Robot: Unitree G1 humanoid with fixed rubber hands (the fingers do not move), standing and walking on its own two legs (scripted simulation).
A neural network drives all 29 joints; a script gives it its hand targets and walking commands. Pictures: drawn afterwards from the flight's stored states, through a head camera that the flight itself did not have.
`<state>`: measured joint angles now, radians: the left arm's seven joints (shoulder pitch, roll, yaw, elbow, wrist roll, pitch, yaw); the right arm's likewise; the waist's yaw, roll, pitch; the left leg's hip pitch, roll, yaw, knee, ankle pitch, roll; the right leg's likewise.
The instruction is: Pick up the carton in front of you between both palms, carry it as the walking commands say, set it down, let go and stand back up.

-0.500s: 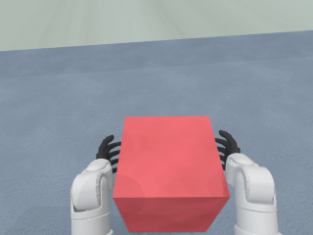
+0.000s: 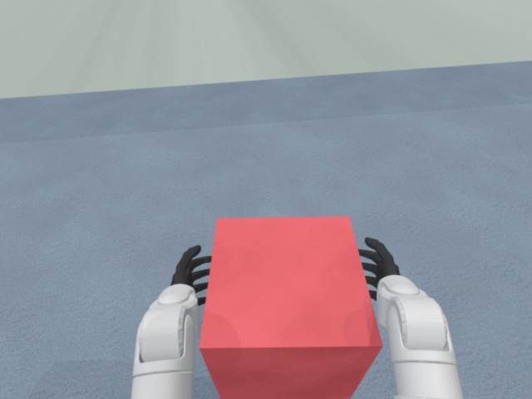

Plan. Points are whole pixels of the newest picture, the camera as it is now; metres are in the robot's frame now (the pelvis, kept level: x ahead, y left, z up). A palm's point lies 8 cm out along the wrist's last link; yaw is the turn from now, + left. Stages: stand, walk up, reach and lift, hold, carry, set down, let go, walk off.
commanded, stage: carry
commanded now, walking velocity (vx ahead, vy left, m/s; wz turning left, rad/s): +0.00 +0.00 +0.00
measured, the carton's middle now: (284, 313) +0.27 +0.00 -0.02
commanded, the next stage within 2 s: hold in 0.56 s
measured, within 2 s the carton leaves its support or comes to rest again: neither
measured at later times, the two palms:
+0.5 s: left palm (189, 298) +0.26 +0.14 +0.04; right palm (389, 291) +0.26 -0.16 +0.04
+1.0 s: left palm (185, 314) +0.24 +0.15 +0.04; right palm (390, 305) +0.24 -0.15 +0.04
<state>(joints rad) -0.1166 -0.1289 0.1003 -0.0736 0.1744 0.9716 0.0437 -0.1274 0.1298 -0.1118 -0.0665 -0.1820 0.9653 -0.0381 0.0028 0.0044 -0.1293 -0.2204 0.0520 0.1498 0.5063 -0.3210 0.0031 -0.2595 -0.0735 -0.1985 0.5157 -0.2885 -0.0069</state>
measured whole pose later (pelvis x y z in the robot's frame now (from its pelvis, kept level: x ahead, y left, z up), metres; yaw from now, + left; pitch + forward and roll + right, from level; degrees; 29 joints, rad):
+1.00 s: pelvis -0.07 +0.00 +0.00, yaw +2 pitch -9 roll +0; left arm -0.43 -0.19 0.38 0.42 0.35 0.65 -0.03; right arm -0.43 0.18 -0.40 0.39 -0.35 0.66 0.03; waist -0.01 0.00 0.11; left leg -0.12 -0.01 0.01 0.50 -0.24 0.02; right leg -0.14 0.00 -0.02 0.49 -0.20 -0.02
